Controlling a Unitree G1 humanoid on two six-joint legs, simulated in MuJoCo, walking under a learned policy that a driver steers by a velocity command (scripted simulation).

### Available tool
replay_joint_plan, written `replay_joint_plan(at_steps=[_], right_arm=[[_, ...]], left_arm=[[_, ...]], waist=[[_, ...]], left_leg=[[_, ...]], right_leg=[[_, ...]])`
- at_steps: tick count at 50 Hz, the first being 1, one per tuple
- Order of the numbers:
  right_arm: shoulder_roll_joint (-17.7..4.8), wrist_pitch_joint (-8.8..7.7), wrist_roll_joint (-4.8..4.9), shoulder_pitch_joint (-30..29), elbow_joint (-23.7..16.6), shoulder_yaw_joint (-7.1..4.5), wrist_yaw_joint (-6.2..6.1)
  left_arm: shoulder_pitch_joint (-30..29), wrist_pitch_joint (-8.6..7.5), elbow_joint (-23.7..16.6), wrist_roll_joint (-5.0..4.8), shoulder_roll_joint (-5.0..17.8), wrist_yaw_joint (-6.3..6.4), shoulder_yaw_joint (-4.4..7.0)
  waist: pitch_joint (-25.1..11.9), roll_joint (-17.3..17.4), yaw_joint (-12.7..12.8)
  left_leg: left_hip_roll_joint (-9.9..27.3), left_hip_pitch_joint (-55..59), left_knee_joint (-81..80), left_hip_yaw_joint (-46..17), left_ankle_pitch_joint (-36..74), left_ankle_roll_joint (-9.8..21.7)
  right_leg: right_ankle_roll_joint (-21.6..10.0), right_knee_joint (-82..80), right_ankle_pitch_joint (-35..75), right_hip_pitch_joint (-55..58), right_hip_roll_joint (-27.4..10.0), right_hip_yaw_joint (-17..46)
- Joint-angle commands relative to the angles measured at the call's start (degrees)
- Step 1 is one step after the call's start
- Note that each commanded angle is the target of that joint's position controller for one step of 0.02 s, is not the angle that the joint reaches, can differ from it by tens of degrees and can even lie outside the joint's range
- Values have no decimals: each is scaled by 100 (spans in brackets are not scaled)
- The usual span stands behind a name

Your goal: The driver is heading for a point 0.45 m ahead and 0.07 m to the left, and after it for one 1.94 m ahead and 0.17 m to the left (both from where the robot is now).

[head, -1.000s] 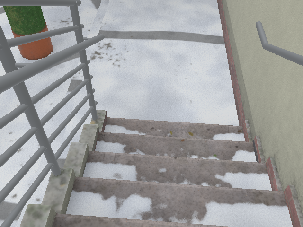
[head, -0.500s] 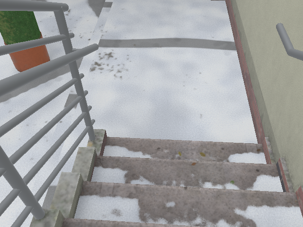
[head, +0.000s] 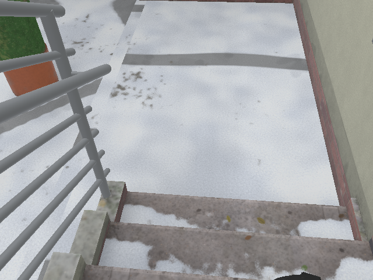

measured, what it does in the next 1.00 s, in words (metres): goes down, turning left: left foot 0.16 m lower, then right foot 0.16 m lower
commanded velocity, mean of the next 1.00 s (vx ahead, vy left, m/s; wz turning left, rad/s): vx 0.50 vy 0.00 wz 0.22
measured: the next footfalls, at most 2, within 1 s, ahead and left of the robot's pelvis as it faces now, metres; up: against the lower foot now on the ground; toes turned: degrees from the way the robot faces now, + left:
left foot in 0.08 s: +0.20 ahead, +0.12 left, -0.16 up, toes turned +0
right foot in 0.58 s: +0.51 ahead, -0.11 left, -0.32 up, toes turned +3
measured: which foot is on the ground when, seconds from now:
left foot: up 0.00-0.06, down 0.08-0.60, up 0.62-1.00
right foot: down 0.00-0.10, up 0.12-0.56, down 0.58-1.00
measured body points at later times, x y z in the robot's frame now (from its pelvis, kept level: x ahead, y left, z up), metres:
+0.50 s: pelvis +0.30 +0.01 -0.15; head +0.30 +0.00 +0.30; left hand +0.54 +0.19 -0.23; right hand +0.12 -0.13 -0.29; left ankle +0.16 +0.12 -0.81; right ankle +0.50 -0.12 -0.85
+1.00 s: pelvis +0.55 -0.01 -0.27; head +0.55 +0.00 +0.18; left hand +0.31 +0.11 -0.40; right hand +0.78 -0.16 -0.39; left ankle +0.70 +0.23 -0.93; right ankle +0.47 -0.11 -0.98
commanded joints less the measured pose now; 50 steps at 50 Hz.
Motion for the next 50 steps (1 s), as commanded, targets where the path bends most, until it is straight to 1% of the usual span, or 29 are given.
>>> replay_joint_plan(at_steps=[1,3,5,6,7,8,9,10,12,14,16,17,18,20,21,24,27,29,30,31,32,34,36,38,39,41,44,47,50], right_arm=[[-674,-39,129,-175,-453,-244,-7],[-716,-42,203,174,-244,-331,-107],[-1136,-197,280,4081,1115,-639,-111],[-1580,-168,291,4226,1160,-707,179],[-1544,-104,217,3763,963,-732,260],[-1389,-25,224,3294,920,-752,164],[-678,-13,267,2910,915,-559,98],[-84,-47,216,2259,817,-342,7],[162,-334,318,1619,811,-278,-186],[-153,-461,441,2032,998,-284,-203],[-456,-445,213,2523,1250,-320,-137],[-358,-510,135,2683,1399,-291,-215],[-330,-539,347,3068,1393,-304,-319],[174,-494,264,4674,2083,-202,-512],[435,-437,334,4692,2016,-139,-602],[-287,-364,140,3489,1503,-215,-327],[-568,-229,199,3790,1534,-353,-344],[-772,-56,10,3702,1584,-404,-103],[-66,-108,37,4454,1823,-272,176],[453,-221,449,5498,1832,-157,188],[-64,-253,471,4140,1026,-247,233],[-331,-188,465,2671,663,-396,0],[110,-99,413,2883,665,-383,-46],[455,-95,54,2860,769,-280,111],[295,-151,94,2558,767,-340,173],[65,-172,173,2169,805,-503,274],[-214,-185,165,1965,735,-529,247],[-225,-143,63,599,329,-447,-46],[-10,-136,145,-84,232,-273,46]], left_arm=[[-154,-98,-400,-129,1291,8,349],[90,-58,-232,-214,1179,-9,400],[-283,7,-364,-50,992,-457,363],[1071,27,-88,-98,247,-604,235],[336,107,-630,-158,874,-625,332],[-643,221,-1134,-193,1094,-474,412],[-1497,281,-1249,-250,1237,-250,444],[-1572,305,-1327,-78,1038,-145,359],[-1703,297,-1343,116,541,-124,197],[-2154,242,-1174,112,712,-231,266],[-1909,240,-1182,104,511,-340,128],[-2338,247,-1346,114,710,-307,128],[-2820,234,-1543,74,1096,-242,231],[-4092,299,-1990,67,950,-101,180],[-4157,299,-1867,19,872,-96,71],[-3860,259,-2110,-91,887,-68,41],[-4127,283,-2247,-143,1176,-104,112],[-2353,145,-1748,-302,1839,6,486],[-656,95,-1114,-139,2090,-8,628],[-99,141,-1134,-14,2398,-196,737],[-308,282,-1167,98,2480,-218,840],[-1176,362,-1232,34,1643,-151,635],[-1248,286,-1069,104,856,-18,429],[-1615,-41,-1040,-128,527,292,342],[-1695,-134,-1059,-105,461,339,289],[-1135,-194,-572,16,857,275,294],[-1126,-136,-409,84,1286,171,388],[386,-65,222,58,624,327,153],[856,-52,344,60,209,399,-81]], waist=[[1059,-267,-379],[1004,-291,-429],[-489,-124,-1760],[-1885,1253,-1026],[-1733,618,-1454],[-963,510,-1678],[44,-483,-1518],[562,-691,-959],[1095,-196,-449],[688,55,-839],[482,129,-635],[529,-175,-802],[529,-107,-1169],[662,-80,-1832],[682,-398,-1933],[675,96,-1376],[983,0,-1612],[381,-263,-740],[-782,-997,-453],[-2320,-1593,-653],[-1836,-949,-160],[-56,208,-336],[890,-248,-1154],[921,-560,-1183],[898,-72,-1002],[756,-615,-1009],[583,-216,-1168],[937,-216,-262],[1257,-214,-161]], left_leg=[[-403,2563,-902,368,-903,-38],[-535,2624,-2857,272,-1233,105],[498,6982,-1755,214,916,1164],[1901,9338,316,-1168,4095,2732],[2226,8809,-346,-2054,2692,2920],[2499,7983,-1196,-2729,-127,2832],[2085,6123,-1833,-2301,-1764,2367],[1581,4572,-2098,-1702,-1756,2056],[582,1802,-2517,-987,-2582,1832],[53,698,-2455,-351,-2893,1791],[104,-10,-1734,-568,-2195,1744],[206,996,-1317,-1120,-2581,1704],[262,2524,-839,-1386,-2624,1787],[677,4310,-41,-2397,-2973,1879],[392,3840,233,-2070,-3836,1664],[-224,-84,43,-1612,-5133,1477],[-140,1313,812,-2106,-4540,1356],[-295,1109,2760,-1958,-3357,932],[-729,-216,4797,-1216,-4217,339],[-1057,-1571,8113,-580,-7231,170],[-885,-2939,8465,-345,-6999,77],[-258,-3072,7449,-202,-5443,70],[313,-1251,5927,-239,-4052,387],[402,-927,4152,-225,-2540,642],[335,-342,2525,-82,-1260,632],[219,92,2519,14,-906,543],[118,-439,2365,-299,-1128,487],[314,-3309,408,-1059,-307,291],[510,-2602,-516,-519,872,262]], right_leg=[[-562,-1246,2433,-1919,-820,1993],[-394,-81,4488,-7,-682,2048],[-8,2795,5620,-1763,-688,1146],[395,5869,-137,-4054,-141,254],[376,6641,-115,-5281,-335,-138],[523,6501,317,-6131,-614,-149],[471,5615,1246,-6057,-943,-183],[305,4188,2343,-5120,-1372,35],[-19,1657,3779,-3462,-2065,-45],[187,-269,5370,-1659,-1773,-762],[444,537,5574,-697,-1559,-891],[555,-97,6171,-1742,-1892,-95],[659,-942,6225,-3191,-1769,-160],[854,-1771,5653,-5027,-1914,-45],[793,-3180,6904,-4341,-2048,-9],[703,-2519,7180,-143,-1637,-812],[699,-4231,5481,126,-1358,-747],[123,-4722,6604,2355,-1684,-827],[-681,-3444,8801,5015,-2525,-425],[-1902,-1558,12132,6889,-4118,127],[-1925,-2524,9392,6173,-4354,1391],[-1284,-3491,5846,3040,-3967,669],[-607,-3974,6185,239,-3450,-226],[-431,-4320,4707,-448,-2744,-660],[-535,-4486,4455,-948,-2636,-1036],[-500,-4410,5256,-1029,-2793,-907],[-511,-3781,6152,-91,-3011,-688],[-737,-3369,4594,2988,-3244,68],[-643,-3268,4214,2175,-2926,-218]])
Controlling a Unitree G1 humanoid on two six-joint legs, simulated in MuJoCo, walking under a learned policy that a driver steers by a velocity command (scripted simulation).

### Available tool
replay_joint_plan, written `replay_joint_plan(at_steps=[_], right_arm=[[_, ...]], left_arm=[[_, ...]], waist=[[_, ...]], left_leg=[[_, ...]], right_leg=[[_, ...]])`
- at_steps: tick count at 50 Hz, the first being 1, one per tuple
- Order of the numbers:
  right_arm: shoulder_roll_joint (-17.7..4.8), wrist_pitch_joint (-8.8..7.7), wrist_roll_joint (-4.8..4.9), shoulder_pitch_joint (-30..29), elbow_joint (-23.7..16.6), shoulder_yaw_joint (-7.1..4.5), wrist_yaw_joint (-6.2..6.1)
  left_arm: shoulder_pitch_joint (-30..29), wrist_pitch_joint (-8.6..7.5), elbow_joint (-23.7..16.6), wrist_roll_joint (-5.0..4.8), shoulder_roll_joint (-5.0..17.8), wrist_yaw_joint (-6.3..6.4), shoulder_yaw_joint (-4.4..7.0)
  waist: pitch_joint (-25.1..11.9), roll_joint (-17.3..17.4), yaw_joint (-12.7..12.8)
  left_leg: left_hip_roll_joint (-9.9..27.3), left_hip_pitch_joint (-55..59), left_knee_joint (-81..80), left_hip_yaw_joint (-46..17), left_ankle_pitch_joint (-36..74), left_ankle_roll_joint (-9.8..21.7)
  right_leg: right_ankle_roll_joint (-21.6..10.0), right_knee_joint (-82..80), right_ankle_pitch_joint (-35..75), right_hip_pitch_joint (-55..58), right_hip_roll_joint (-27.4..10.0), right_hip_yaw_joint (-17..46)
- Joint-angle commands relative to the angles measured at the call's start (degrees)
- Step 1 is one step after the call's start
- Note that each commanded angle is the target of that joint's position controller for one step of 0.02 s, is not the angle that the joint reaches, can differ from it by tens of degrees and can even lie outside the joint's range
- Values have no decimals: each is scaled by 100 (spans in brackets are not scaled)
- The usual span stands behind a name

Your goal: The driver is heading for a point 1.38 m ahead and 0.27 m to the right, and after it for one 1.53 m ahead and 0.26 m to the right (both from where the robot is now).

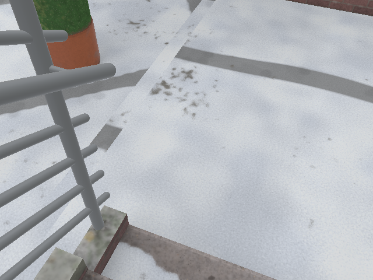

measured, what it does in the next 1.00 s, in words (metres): goes down, turning right: left foot 0.16 m lower, then right foot 0.16 m lower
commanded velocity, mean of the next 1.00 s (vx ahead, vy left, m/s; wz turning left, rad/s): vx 0.50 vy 0.00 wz -0.37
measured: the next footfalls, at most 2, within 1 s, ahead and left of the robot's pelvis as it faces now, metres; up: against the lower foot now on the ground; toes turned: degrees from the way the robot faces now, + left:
left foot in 0.24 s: +0.32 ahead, +0.17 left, -0.16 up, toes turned +3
right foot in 0.82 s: +0.57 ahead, -0.20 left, -0.32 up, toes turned -29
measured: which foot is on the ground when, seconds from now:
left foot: up 0.00-0.22, down 0.24-0.84, up 0.86-1.00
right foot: down 0.00-0.26, up 0.28-0.80, down 0.82-1.00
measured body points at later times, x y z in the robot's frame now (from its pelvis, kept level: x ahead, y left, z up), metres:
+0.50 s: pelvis +0.30 +0.06 -0.14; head +0.31 +0.06 +0.31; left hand +0.40 +0.30 -0.28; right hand +0.20 -0.18 -0.28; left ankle +0.28 +0.16 -0.87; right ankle +0.36 -0.09 -0.79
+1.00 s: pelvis +0.57 -0.10 -0.30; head +0.58 -0.11 +0.15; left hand +0.67 +0.13 -0.45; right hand +0.50 -0.34 -0.45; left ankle +0.59 +0.06 -0.88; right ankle +0.53 -0.18 -1.03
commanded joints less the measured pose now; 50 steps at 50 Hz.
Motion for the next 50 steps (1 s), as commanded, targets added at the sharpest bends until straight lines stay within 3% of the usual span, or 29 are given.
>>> replay_joint_plan(at_steps=[1,3,4,5,6,7,10,11,12,13,14,16,17,19,20,22,25,28,30,33,38,40,41,42,43,44,45,47,50], right_arm=[[233,-6,-12,-652,-384,240,134],[-59,67,-22,-778,-653,197,200],[-196,175,688,-1403,-522,14,10],[-182,192,748,-1634,-607,30,-107],[-323,200,-128,-1423,-771,159,80],[-363,219,-253,-1372,-645,126,147],[33,83,-132,-1570,-390,231,79],[-228,-1,-5,-1038,-189,104,13],[-666,-142,49,383,226,-133,-46],[-1275,-92,-54,1995,555,-371,-51],[-1463,25,14,3185,929,-472,43],[-1270,165,17,3044,1068,-537,-106],[-1029,191,96,2482,932,-462,-122],[-605,102,-175,1879,859,-319,-101],[236,-97,-83,1486,657,-85,-221],[365,-273,124,1428,521,-36,-298],[82,-277,-199,1418,564,-26,-293],[331,-378,-55,2491,1037,145,-464],[192,-381,-343,2847,1251,248,-432],[-21,-374,-245,2511,1063,280,-390],[-477,-26,-29,3434,1522,-24,-597],[-494,99,-102,3390,1584,-106,-516],[-651,144,-204,3081,1488,-144,-340],[-213,144,-360,3521,1539,-29,-46],[273,80,-97,3548,1206,94,221],[-500,-46,293,1910,564,-118,256],[-425,-270,387,586,-51,-103,159],[-457,-356,284,859,51,-169,-62],[439,-179,-59,1447,436,-28,-121]], left_arm=[[779,-27,32,-5,-100,-43,-227],[146,-38,-147,6,285,-185,-132],[-287,39,-432,-988,773,-50,107],[-139,119,-427,-919,853,19,117],[350,3,-191,-44,593,-47,48],[487,36,-85,-71,469,-28,132],[1235,345,291,-175,545,-48,263],[923,417,207,-130,548,-155,300],[1016,476,299,117,578,-356,275],[1690,469,416,183,-266,-627,85],[1623,394,311,-136,-245,-763,123],[-899,167,-641,-501,384,-809,308],[-1250,100,-825,-486,476,-703,340],[-1183,10,-964,-458,42,-461,295],[-1036,9,-830,-280,-201,-390,257],[-1056,183,-679,-101,-208,-461,318],[-889,217,-695,-95,-108,-709,306],[-2307,258,-1234,-53,248,-705,295],[-2702,302,-1365,-127,381,-696,237],[-3478,333,-1792,4,764,-603,334],[-4526,405,-1965,115,589,-551,288],[-3535,268,-1371,-15,764,-488,459],[-2232,174,-913,-119,1128,-463,672],[-940,187,-637,-118,1947,-455,988],[618,263,-146,-151,2391,-431,1097],[1432,303,116,-91,2120,-403,1078],[1102,157,111,-245,1941,-368,1022],[-358,149,-231,-296,951,-497,725],[-1974,-32,-859,-392,416,-511,421]], waist=[[935,-290,-83],[1106,-478,-257],[1224,212,-66],[1437,57,164],[1337,-1033,174],[1321,-824,258],[1064,-239,622],[695,-10,230],[41,115,-328],[-1662,664,-609],[-2611,1020,-1056],[-1037,342,-1590],[-597,-26,-1362],[281,-121,-533],[358,-315,-278],[827,-229,-289],[602,-105,-107],[1013,-76,-788],[1021,-179,-890],[1297,-64,-920],[1730,-212,-1612],[1020,-602,-1221],[438,-712,-553],[-620,-917,-174],[-2475,-1730,171],[-1964,-1074,941],[-630,-1110,1040],[294,-144,-12],[1234,240,-864]], left_leg=[[204,-294,-1007,588,1371,71],[-39,1866,-533,912,553,77],[-223,1973,-1218,1098,1156,-45],[-305,1751,-1598,1176,928,-156],[144,1297,-2070,601,-297,-194],[181,849,-2594,544,-638,-168],[100,1788,-3614,799,-187,-111],[28,2898,-3925,1036,106,59],[153,5292,-3601,1170,1243,312],[918,8708,-1385,781,3521,1032],[1798,10016,-332,245,4562,1601],[1968,8132,-1575,0,1217,1390],[2035,6798,-2081,-30,-45,1451],[2041,4180,-2244,344,294,1242],[1531,3373,-2694,666,-724,1102],[1456,2694,-3423,1008,-1304,1310],[1348,2690,-2771,1267,-1086,1241],[1425,4329,-2239,1178,-2241,945],[1296,3674,-1942,1555,-3186,699],[1125,2901,-1751,1799,-3998,411],[1629,4480,-1285,1409,-3934,223],[1099,4493,318,2046,-2879,61],[753,3449,1471,2337,-2666,-97],[502,1805,2947,2239,-3739,-493],[-104,641,5341,1884,-6879,-860],[-342,-567,6482,1432,-7212,-881],[-92,-1726,6308,1141,-7142,-695],[445,-1047,4877,453,-5904,-245],[689,1112,1694,69,-2778,208]], right_leg=[[-1022,-971,2315,-313,-1480,1703],[-914,-1263,1592,-2116,-1261,1487],[-555,-828,1491,-1780,-1092,1513],[-526,-656,1668,-1311,-1058,1547],[-763,-364,1694,-436,-1420,1849],[-851,-49,2048,447,-1537,2166],[-855,746,2616,914,-1459,2466],[-703,1381,3009,528,-1235,2250],[-265,2561,2683,-703,-946,1905],[155,4198,445,-2489,-671,1581],[434,6802,-1937,-3368,-405,1152],[283,7460,-1842,-5078,-633,1386],[195,7042,-1413,-4979,-780,1557],[-175,5940,-359,-3661,-1079,2076],[-403,4225,1304,-3177,-1323,2433],[-527,2847,2632,-2784,-1103,2295],[-502,2754,3584,-2753,-1011,2270],[-369,997,4947,-4354,-1255,2575],[-340,240,6305,-3335,-1120,2307],[-442,-123,5717,-2185,-893,1709],[-294,-1441,4133,-2703,-889,1423],[-278,-1917,4902,-998,-490,916],[-310,-1844,5465,1238,-151,574],[-913,-273,7188,3964,-507,1028],[-2059,460,8764,6388,-1637,2512],[-2098,-226,8178,6138,-1952,3505],[-1952,-752,5900,4893,-2024,3586],[-1707,-1008,3705,2024,-2126,3520],[-1652,-1990,2836,-2127,-1761,2621]])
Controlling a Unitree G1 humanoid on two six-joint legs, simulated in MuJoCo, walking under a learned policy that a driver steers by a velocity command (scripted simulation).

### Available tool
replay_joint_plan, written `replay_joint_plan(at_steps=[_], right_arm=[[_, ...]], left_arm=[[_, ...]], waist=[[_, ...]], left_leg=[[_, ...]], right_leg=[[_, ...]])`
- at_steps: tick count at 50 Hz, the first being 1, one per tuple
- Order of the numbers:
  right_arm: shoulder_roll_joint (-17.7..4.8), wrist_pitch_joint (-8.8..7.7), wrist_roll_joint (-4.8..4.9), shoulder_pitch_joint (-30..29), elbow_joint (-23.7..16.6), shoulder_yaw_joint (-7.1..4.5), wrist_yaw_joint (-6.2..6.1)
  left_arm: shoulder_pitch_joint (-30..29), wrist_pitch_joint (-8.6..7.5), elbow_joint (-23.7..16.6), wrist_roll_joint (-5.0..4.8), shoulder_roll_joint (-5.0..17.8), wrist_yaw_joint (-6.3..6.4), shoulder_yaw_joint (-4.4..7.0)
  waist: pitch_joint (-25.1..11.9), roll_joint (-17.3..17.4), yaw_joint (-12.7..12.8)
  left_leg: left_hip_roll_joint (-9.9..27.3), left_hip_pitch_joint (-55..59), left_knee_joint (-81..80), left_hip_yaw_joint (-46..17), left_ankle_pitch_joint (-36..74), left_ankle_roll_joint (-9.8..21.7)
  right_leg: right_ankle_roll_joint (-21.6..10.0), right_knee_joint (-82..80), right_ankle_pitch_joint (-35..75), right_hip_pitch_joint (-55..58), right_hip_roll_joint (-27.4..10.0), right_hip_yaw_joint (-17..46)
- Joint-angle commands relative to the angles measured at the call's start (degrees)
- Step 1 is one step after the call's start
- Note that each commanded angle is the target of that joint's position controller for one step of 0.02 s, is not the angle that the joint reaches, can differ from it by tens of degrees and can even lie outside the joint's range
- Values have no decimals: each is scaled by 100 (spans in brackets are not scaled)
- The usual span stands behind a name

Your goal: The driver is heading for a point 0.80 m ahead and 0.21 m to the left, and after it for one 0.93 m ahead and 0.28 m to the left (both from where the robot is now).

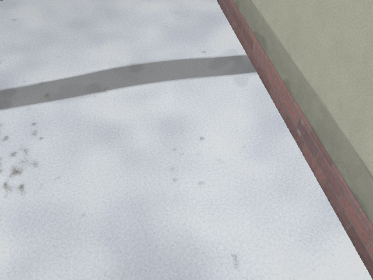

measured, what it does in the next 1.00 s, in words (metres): goes down, turning left: left foot 0.16 m lower, then right foot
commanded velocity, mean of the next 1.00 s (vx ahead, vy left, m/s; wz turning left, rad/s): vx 0.50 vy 0.00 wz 0.39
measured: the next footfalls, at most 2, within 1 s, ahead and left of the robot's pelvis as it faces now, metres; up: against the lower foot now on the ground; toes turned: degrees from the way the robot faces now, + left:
left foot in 0.34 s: +0.39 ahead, +0.20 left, -0.16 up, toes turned +11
right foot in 0.72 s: +0.67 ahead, +0.03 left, -0.16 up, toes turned +25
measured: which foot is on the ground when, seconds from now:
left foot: up 0.00-0.32, down 0.34-0.72, up 0.74-1.00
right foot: down 0.00-0.34, up 0.36-0.70, down 0.72-1.00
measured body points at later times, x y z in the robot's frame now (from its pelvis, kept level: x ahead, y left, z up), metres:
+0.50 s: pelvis +0.33 +0.10 -0.16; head +0.36 +0.10 +0.29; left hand +0.36 +0.36 -0.29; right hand +0.46 -0.13 -0.30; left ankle +0.35 +0.19 -0.89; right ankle +0.32 -0.07 -0.71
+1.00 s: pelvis +0.60 +0.12 -0.14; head +0.63 +0.11 +0.31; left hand +0.49 +0.36 -0.27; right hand +0.87 -0.04 -0.26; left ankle +0.61 +0.32 -0.82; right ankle +0.63 +0.01 -0.89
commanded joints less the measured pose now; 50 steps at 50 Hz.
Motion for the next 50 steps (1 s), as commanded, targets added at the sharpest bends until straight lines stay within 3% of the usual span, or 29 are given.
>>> replay_joint_plan(at_steps=[1,3,4,5,6,9,12,13,14,15,16,17,18,19,20,21,22,24,26,29,32,34,36,37,38,39,41,44,50], right_arm=[[467,68,-178,320,-166,94,59],[275,124,-267,632,-257,138,245],[260,83,-321,76,-464,217,260],[166,49,-127,-403,-600,250,197],[46,85,-58,-620,-707,239,142],[-477,204,-150,-1377,-958,171,90],[-299,242,-223,-2324,-1097,283,128],[-554,224,1237,-3100,-1372,87,141],[-511,244,1248,-2871,-1277,121,145],[-477,242,992,-2019,-1013,66,130],[-706,299,833,-584,-483,-165,71],[-995,412,745,799,-15,-312,29],[-1397,358,513,1419,155,-304,0],[-1182,366,637,1625,162,-311,-52],[-1275,402,639,1453,47,-339,-187],[-1358,477,557,974,-93,-388,-306],[-1132,451,428,228,-465,-305,-368],[-880,222,348,-754,-771,-211,-356],[-829,222,496,-1245,-961,-195,-453],[-1102,271,577,-757,-963,-376,-579],[-864,274,661,-345,-897,-395,-598],[-739,312,680,-95,-911,-397,-620],[-412,282,625,-139,-1022,-310,-570],[53,219,536,220,-1099,-208,-514],[-147,155,711,610,-1312,-209,-462],[-666,154,727,264,-1230,-354,-464],[-710,290,593,-473,-1359,-411,-499],[-496,363,582,-178,-1249,-443,-490],[-174,249,461,-1163,-1478,-289,-359]], left_arm=[[-249,-201,-526,-157,144,19,-143],[-182,-209,-507,115,295,48,-171],[50,-294,-415,213,-91,147,-284],[132,-345,-438,270,-29,190,-313],[277,-304,-357,339,142,142,-345],[900,-210,-183,289,81,114,-411],[1817,-87,163,184,290,331,-342],[755,63,-196,-706,707,608,-25],[781,124,-225,-640,803,648,1],[800,156,-180,-559,810,612,42],[837,131,-92,-446,592,536,35],[609,17,-183,-463,505,477,26],[1241,-93,-293,-477,-170,389,-122],[881,-258,-676,-605,316,347,-70],[-41,-339,-1299,-735,368,426,-38],[-523,-348,-1573,-833,189,522,-119],[-805,-252,-1609,-757,204,673,-106],[-593,-81,-1552,-574,368,811,2],[-842,36,-1753,-382,274,824,51],[-1653,-69,-2000,-341,133,611,10],[-1984,50,-2146,-497,338,520,83],[-2036,-3,-2183,-471,558,472,169],[-1133,-98,-1961,-403,808,461,308],[-279,-129,-1800,-317,1164,454,403],[225,-134,-1648,-263,1480,382,476],[-82,-145,-1844,-324,1002,407,377],[-840,-54,-1885,-272,630,409,235],[-1103,-68,-1706,-308,374,378,156],[-542,-75,-1274,-469,699,508,270]], waist=[[578,-204,-185],[391,-388,-356],[384,2,-29],[199,137,169],[293,-227,159],[835,-320,393],[1201,-164,976],[1430,-394,1143],[1061,-145,993],[492,-170,649],[-396,-32,98],[-823,362,-694],[-1843,1709,-525],[-2745,1585,-822],[-2731,1435,-884],[-2200,364,-630],[-1644,-175,-406],[-902,-366,220],[-173,-117,504],[-577,311,226],[-500,304,129],[-485,228,150],[-819,155,627],[-1523,-1074,681],[-2026,-2688,533],[-1482,-1686,645],[-593,-723,448],[-511,-824,39],[-481,-584,161]], left_leg=[[222,165,-2378,-282,2426,331],[-42,509,-1986,-160,3209,393],[316,-559,-3286,-862,4582,287],[362,-50,-4534,-806,6014,203],[150,508,-4532,-502,6237,168],[47,19,-4884,-227,5241,123],[169,-870,-6062,-113,5023,161],[-304,-814,-6127,-289,4421,84],[-396,-365,-6335,71,4480,121],[-497,852,-6559,311,4663,283],[-736,2754,-6286,500,5082,465],[-586,4409,-6124,559,6068,699],[650,7003,-4348,-930,7992,1683],[867,7330,-4471,-1766,6991,2153],[1219,7009,-5519,-2735,4532,2271],[1265,6051,-6353,-3341,2156,2082],[1406,4835,-6761,-3769,1415,2053],[1320,2627,-6727,-3626,2157,1911],[256,589,-6990,-1852,3039,1464],[-378,7,-6964,-1163,2887,1293],[-67,849,-6694,-1720,2008,1180],[-77,1198,-6324,-2037,1323,969],[-565,910,-5037,-1755,1331,650],[-1239,-243,-3024,-1030,44,342],[-1357,-1720,-1470,-867,-681,260],[-1046,-2244,-802,-1075,-254,256],[-678,-1964,-1034,-842,895,258],[-526,-1021,-1869,-768,1280,204],[-385,-852,-4053,-272,2509,25]], right_leg=[[-1468,-1481,1417,-1812,-1753,1278],[-1436,-777,1451,-2416,-1640,1136],[-1290,-447,1143,-1369,-1644,1097],[-981,-158,649,-1228,-1414,707],[-995,-193,236,-1589,-1410,734],[-892,102,-316,-886,-1688,1015],[-708,540,-143,818,-1893,1271],[-484,1060,674,160,-1608,959],[-364,1544,1360,435,-1563,638],[-299,2444,2102,269,-1549,475],[-188,3755,2649,-267,-1349,300],[221,5798,1675,-1356,-916,-210],[614,8659,-3188,-3961,-430,64],[691,8680,-2945,-4474,-610,746],[739,8173,-2479,-5126,-631,821],[623,7211,-1474,-5234,-828,781],[644,7153,-983,-5083,-846,714],[537,5635,42,-4217,-1099,1207],[793,3096,465,-2700,-1137,903],[979,930,2476,-759,-488,452],[915,96,2100,-862,-487,760],[722,-214,1620,-652,-444,755],[353,-393,1202,602,-696,895],[-114,-379,1387,2277,-1857,2170],[-912,-1410,-571,3089,-2929,5021],[-824,-1694,-1626,2772,-2820,4945],[-536,-1789,-272,1301,-2209,3137],[-446,-2041,1192,378,-1700,1866],[-554,-2321,2105,722,-1708,985]])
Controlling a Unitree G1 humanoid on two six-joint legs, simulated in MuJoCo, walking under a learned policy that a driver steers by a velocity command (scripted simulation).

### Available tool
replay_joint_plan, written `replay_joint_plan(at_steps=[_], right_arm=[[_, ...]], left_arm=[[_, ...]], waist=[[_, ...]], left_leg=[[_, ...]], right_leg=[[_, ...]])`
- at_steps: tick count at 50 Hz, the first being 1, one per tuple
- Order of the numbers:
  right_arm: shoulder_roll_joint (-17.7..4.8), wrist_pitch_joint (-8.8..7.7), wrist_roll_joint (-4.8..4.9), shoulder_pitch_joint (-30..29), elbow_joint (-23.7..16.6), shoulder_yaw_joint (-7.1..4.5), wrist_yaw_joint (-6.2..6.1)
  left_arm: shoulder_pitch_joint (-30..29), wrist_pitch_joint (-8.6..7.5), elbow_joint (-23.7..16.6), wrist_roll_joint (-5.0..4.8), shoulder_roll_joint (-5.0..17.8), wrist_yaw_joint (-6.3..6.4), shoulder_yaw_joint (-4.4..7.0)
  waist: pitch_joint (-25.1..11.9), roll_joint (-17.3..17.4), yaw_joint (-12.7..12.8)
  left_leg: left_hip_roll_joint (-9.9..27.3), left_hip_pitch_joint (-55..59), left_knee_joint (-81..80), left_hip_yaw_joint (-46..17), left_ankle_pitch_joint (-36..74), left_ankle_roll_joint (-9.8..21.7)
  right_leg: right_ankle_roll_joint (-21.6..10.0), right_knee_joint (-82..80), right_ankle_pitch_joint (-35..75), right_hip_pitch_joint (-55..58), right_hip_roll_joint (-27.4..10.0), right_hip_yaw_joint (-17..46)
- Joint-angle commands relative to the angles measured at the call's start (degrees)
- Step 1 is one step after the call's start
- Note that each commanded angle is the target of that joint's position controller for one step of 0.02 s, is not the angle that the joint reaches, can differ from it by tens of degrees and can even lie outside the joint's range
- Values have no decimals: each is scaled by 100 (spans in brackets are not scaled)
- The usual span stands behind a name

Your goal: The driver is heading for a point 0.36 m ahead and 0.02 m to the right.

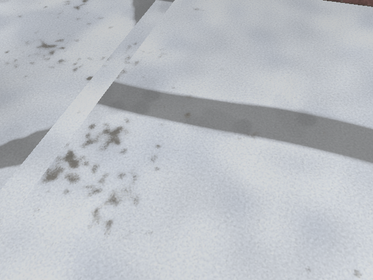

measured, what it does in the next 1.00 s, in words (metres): walks ahead: left foot, then right foot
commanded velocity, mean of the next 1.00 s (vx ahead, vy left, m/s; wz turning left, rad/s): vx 0.16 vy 0.00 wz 0.04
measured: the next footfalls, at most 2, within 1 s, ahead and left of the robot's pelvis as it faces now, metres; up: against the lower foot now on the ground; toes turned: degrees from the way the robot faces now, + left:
left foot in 0.20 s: +0.26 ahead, +0.14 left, +0.00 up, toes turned +3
right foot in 0.58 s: +0.27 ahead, -0.10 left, +0.00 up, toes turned +0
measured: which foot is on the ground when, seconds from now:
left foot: up 0.00-0.18, down 0.20-1.00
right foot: down 0.00-0.22, up 0.24-0.56, down 0.58-1.00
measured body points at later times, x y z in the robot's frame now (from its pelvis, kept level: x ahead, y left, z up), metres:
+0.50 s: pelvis +0.18 +0.06 -0.01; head +0.21 +0.07 +0.44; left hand +0.30 +0.32 -0.14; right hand +0.29 -0.19 -0.14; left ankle +0.22 +0.14 -0.75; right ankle +0.23 -0.11 -0.72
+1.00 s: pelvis +0.22 +0.03 -0.01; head +0.24 +0.03 +0.44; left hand +0.31 +0.28 -0.16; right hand +0.30 -0.22 -0.15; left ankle +0.22 +0.14 -0.75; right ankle +0.23 -0.10 -0.75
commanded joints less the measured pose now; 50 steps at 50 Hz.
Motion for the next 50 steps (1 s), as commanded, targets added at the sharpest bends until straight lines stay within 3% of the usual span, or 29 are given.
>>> replay_joint_plan(at_steps=[1,4,6,7,9,10,11,12,13,14,15,16,18,21,24,27,29,30,31,32,34,40,50], right_arm=[[113,-129,-20,-544,-404,110,92],[86,-131,34,-986,-454,137,137],[48,-145,23,-1203,-520,140,155],[42,-162,19,-1206,-530,137,199],[-165,-176,-57,-578,-311,29,216],[-454,-167,-97,144,-61,-85,182],[-985,-186,-235,1010,74,-194,102],[-1108,-162,-221,1073,137,-139,120],[-748,-107,-165,1206,123,-73,128],[-526,-120,-127,673,54,3,136],[-345,-138,-120,210,8,76,142],[-146,-158,-117,-118,2,140,153],[-22,-183,-214,-408,100,179,159],[-155,-161,-257,-562,223,166,77],[-248,-80,-199,-433,365,175,17],[-166,-6,-110,-458,480,233,-10],[-42,9,-116,-128,623,285,-1],[-76,0,-152,153,660,253,6],[-57,31,-129,227,698,249,-28],[-172,66,-111,44,722,228,-65],[-99,129,-97,-12,775,231,-101],[-117,134,-82,-15,989,203,-73],[-189,197,-68,40,1312,211,-107]], left_arm=[[-384,-89,-328,-95,901,77,182],[-70,-48,-127,-140,1027,57,211],[16,11,15,-147,1034,49,210],[33,54,71,-118,1093,48,230],[-106,93,115,-180,1148,58,231],[-182,73,98,-155,1095,56,199],[-316,27,-106,30,781,55,76],[659,-20,48,32,210,-11,-137],[577,-26,198,-102,765,-33,23],[76,12,62,-187,900,-8,68],[-230,80,21,-141,825,70,59],[-382,177,-2,-35,828,151,92],[-232,343,45,24,591,211,80],[-371,408,41,31,380,233,7],[-658,507,42,20,499,213,2],[-903,566,44,80,530,184,-6],[-1008,568,10,183,741,179,6],[-1087,569,4,131,1063,195,63],[-1202,571,90,36,1050,178,102],[-1264,541,89,28,784,161,52],[-1387,474,137,76,619,154,-8],[-1281,421,352,36,665,174,-21],[-1289,494,554,34,650,189,-55]], waist=[[-34,-728,-160],[190,-831,38],[367,-906,82],[277,-988,27],[-184,-1006,-373],[-626,-888,-672],[-1412,-98,-943],[-2219,1112,-576],[-2297,577,-766],[-1619,517,-672],[-1165,175,-485],[-829,74,-312],[-680,250,-9],[-661,404,91],[-696,414,-21],[-364,306,19],[-107,-4,-108],[-1,-520,-404],[107,-998,-476],[235,-906,-369],[233,-863,-388],[-14,-480,-320],[80,-246,-324]], left_leg=[[137,57,-1096,306,725,-94],[6,419,-1767,590,727,-131],[-103,539,-2165,711,458,-45],[-187,732,-2335,780,202,37],[-478,2006,-2978,953,757,272],[-331,3199,-3006,791,1676,442],[990,5019,-2573,-567,4246,827],[2397,6436,-2506,-2067,5365,1869],[2126,5905,-2684,-1927,4664,1797],[1792,5323,-2818,-1205,4421,1578],[1476,4553,-3066,-823,3907,1364],[1304,3795,-3299,-592,3587,1246],[1087,2781,-3560,-188,3560,1167],[885,2393,-3617,235,3622,1113],[907,2453,-3749,149,2419,1039],[736,2170,-3789,42,204,741],[425,2028,-3651,21,-1039,298],[85,1868,-3506,207,-1365,126],[-164,2210,-3450,531,-1178,12],[-175,2523,-3268,618,-956,-40],[-123,2736,-3144,619,-614,-8],[-54,2915,-3015,630,71,11],[-3,2995,-2946,638,244,-27]], right_leg=[[-845,-896,1386,381,-1299,886],[-828,-897,1138,459,-1303,746],[-773,-612,1949,721,-1361,721],[-733,-328,2454,897,-1386,671],[-488,552,3869,919,-1172,452],[-269,1361,3827,513,-918,251],[82,3131,1478,-874,-516,55],[302,4821,-2656,-2407,89,576],[295,5331,-2643,-2482,-64,1213],[274,5340,-2344,-2793,-247,1061],[296,5020,-1931,-2733,-453,883],[329,4631,-1572,-2425,-589,855],[353,4033,-1127,-1506,-615,776],[375,2860,-642,-912,-475,632],[374,2143,-123,-541,-395,588],[224,1110,370,10,-323,494],[37,562,988,309,-622,785],[-94,668,1206,354,-780,849],[-178,488,110,-206,-673,874],[-131,285,-314,-561,-595,890],[-1,224,-66,-617,-525,835],[-23,537,906,-119,-422,721],[-30,621,1035,-34,-296,605]])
